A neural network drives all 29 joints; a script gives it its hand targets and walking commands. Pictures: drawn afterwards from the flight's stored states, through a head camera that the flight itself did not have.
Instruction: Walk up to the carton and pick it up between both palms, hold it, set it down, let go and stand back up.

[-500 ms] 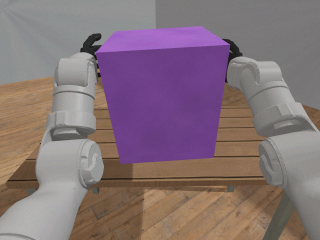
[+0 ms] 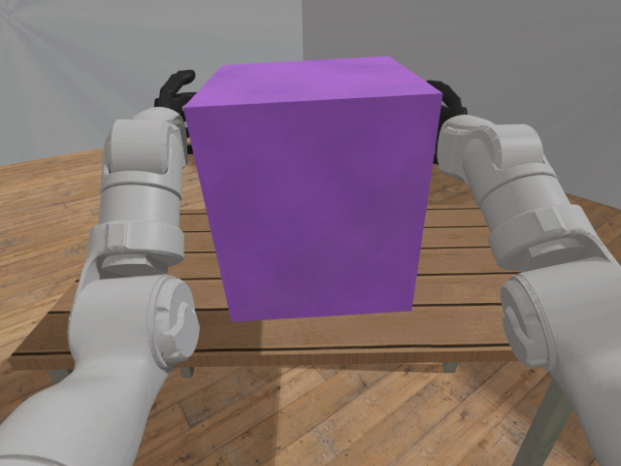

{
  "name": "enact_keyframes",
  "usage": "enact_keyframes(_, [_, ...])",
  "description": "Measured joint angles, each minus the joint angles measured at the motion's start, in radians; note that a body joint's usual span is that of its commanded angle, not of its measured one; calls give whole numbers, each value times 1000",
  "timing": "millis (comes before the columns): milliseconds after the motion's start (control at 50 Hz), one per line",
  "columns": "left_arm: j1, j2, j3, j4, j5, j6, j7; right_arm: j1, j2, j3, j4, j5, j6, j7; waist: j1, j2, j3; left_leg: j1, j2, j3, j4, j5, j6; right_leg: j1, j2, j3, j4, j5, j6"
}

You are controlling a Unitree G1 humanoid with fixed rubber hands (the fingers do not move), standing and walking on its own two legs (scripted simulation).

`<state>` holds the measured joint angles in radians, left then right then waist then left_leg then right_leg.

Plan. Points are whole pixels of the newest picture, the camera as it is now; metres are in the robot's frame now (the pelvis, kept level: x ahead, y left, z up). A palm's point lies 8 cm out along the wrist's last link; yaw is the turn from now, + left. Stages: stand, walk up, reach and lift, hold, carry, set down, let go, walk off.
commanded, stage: hold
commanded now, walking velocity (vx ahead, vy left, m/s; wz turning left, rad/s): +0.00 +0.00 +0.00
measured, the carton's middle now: (313, 183) +0.39 +0.01 +0.28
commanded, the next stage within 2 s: none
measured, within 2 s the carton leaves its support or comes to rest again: neither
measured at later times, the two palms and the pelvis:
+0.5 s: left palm (162, 134) +0.36 +0.18 +0.36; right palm (445, 138) +0.35 -0.14 +0.34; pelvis +0.00 +0.01 +0.00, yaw +0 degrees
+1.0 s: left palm (165, 125) +0.36 +0.18 +0.37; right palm (451, 133) +0.35 -0.15 +0.35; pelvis -0.01 +0.01 +0.00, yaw +0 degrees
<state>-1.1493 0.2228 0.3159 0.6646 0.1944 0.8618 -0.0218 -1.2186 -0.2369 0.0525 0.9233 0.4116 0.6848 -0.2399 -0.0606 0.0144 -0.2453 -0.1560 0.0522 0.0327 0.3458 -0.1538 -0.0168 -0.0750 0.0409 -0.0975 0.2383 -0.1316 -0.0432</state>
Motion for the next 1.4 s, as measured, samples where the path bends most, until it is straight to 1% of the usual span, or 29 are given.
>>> enact_keyframes(100, [22, -9, 11, -38, 13, 10, -8, 13, 0, 12, -21, 9, 3, -6, -2, -1, 8, 14, -2, 0, -1, -5, 1, 16, -2, 1, -4, -3, 3])
enact_keyframes(220, [54, -12, -10, -86, 10, 36, -8, 42, -2, 28, -49, 27, 8, -8, -9, -7, 7, 15, -5, -4, 7, -10, 3, 21, -4, -3, -1, -7, 5])
enact_keyframes(300, [53, -16, -1, -100, 18, 40, -7, 44, 1, 20, -56, 21, 4, -7, -15, -11, 14, 11, -5, -3, 13, -11, 4, 16, -5, -2, 4, -6, 6])
enact_keyframes(380, [45, -20, 4, -89, 24, 38, -8, 40, 2, 11, -49, 12, 7, -3, -20, -11, 13, 4, -8, -4, 14, -8, 8, 10, -8, -2, 6, -4, 8])
enact_keyframes(540, [29, -23, 8, -72, 25, 31, -2, 11, -7, 5, -17, 13, 5, 5, -5, -6, 1, 0, -7, 3, 15, -6, 11, 4, -8, 5, 4, 3, 11])
enact_keyframes(640, [15, -17, 11, -57, 23, 28, 0, -4, -1, -10, 4, -1, -1, 11, -6, -3, 2, 4, -11, 0, 12, -2, 12, 9, -10, 3, 1, 5, 12])
enact_keyframes(720, [-9, -11, 12, -19, 27, 22, -2, -14, 2, -21, 23, -14, 1, 15, -9, -7, 9, 8, -12, 0, 9, 2, 13, 11, -12, 2, 2, 7, 12])
enact_keyframes(860, [-29, -11, 7, 10, 24, 8, 4, -24, -3, -34, 35, -25, -2, 23, -11, -10, 4, -3, -12, -1, 6, 7, 11, -1, -11, 2, 3, 10, 10])
enact_keyframes(900, [-36, -13, 13, 30, 27, 0, 5, -27, -5, -34, 43, -30, -1, 26, -8, -12, 0, -6, -11, 0, 6, 6, 11, -6, -10, 4, 6, 8, 9])
enact_keyframes(1000, [-23, -10, 2, 15, 17, 0, 8, -26, -5, -22, 47, -16, -11, 24, -5, -6, -6, -5, -6, 4, 3, 5, 7, -4, -5, 8, -3, 12, 6])
enact_keyframes(1100, [-3, -12, 7, -2, 19, 2, 2, -9, 0, -15, 28, -12, -5, 16, -8, 0, 0, 7, -7, 2, -5, 7, 7, 6, -5, 7, -6, 9, 6])
enact_keyframes(1160, [7, -16, 6, -5, 19, 3, 2, 6, -3, -1, 18, 0, -2, 11, -4, 3, -3, 3, -5, 2, -1, 4, 6, 2, -4, 7, -1, 7, 6])
enact_keyframes(1260, [7, -13, 3, -7, 12, 4, 4, 1, 0, -6, 15, -11, 5, 11, -1, 4, 2, -3, -3, 0, 9, -1, 4, -5, -2, 5, 11, 0, 2])
enact_keyframes(1400, [11, -9, 7, -28, 11, 11, 1, 5, 3, 0, -1, -4, 4, 5, -9, -3, -3, 0, -2, -6, 2, 1, -1, 0, 0, 0, 4, -1, 0])
